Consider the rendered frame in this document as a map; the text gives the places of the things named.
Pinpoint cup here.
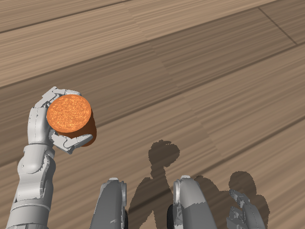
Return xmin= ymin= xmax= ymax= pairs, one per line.
xmin=47 ymin=94 xmax=97 ymax=147

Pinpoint left robot arm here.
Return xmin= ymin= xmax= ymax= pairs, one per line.
xmin=6 ymin=143 xmax=56 ymax=229

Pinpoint left robot hand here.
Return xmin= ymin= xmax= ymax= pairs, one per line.
xmin=28 ymin=86 xmax=93 ymax=155

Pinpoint right robot hand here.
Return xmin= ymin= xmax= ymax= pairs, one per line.
xmin=226 ymin=189 xmax=265 ymax=229

